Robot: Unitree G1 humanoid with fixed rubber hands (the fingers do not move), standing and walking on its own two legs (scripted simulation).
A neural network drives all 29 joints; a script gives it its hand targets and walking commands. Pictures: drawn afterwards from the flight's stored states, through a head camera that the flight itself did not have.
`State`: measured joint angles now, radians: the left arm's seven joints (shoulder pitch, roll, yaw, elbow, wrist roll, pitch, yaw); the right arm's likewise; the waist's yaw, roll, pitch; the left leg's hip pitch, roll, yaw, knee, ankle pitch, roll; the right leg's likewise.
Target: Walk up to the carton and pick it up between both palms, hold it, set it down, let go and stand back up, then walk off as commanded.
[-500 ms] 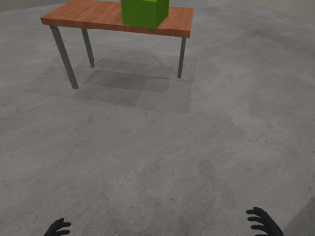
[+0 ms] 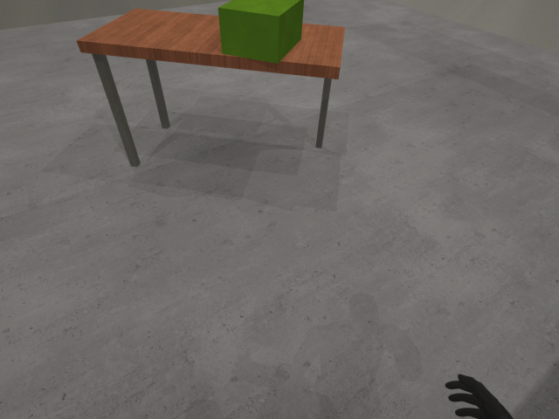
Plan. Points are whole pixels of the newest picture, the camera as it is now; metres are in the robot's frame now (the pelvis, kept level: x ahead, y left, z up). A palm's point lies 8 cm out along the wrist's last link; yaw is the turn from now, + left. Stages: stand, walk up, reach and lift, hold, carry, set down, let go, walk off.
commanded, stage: walk up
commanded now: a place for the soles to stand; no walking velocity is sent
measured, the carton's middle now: (263, 25) +1.61 +0.04 +0.03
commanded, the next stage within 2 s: none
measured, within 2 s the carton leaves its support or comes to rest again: neither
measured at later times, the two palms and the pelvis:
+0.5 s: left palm (49, 368) +0.24 +0.35 -0.07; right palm (479, 401) +0.19 -0.30 -0.07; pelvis +0.13 +0.03 +0.00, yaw -6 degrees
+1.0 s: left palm (52, 302) +0.36 +0.41 -0.08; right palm (424, 314) +0.34 -0.27 -0.08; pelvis +0.27 +0.07 -0.01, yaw -5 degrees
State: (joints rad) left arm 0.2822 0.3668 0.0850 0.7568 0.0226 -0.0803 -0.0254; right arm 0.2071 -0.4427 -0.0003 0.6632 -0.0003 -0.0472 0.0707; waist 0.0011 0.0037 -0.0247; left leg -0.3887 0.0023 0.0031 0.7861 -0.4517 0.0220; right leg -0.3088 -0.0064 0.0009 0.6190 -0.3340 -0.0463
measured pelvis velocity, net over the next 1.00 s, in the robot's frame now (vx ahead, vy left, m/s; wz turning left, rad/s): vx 0.27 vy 0.07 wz -0.09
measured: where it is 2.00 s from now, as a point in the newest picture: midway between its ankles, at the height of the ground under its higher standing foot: (237, 344)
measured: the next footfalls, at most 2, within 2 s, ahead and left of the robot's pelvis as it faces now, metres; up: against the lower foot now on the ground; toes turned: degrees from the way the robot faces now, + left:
right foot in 0.54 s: +0.30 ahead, -0.11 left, +0.00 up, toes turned -6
left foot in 1.00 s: +0.40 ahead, +0.16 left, +0.00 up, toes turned -2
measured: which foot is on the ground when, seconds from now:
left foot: down 0.00-0.56, up 0.58-0.98, down 1.00-1.00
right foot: down 0.00-0.10, up 0.12-0.52, down 0.54-1.00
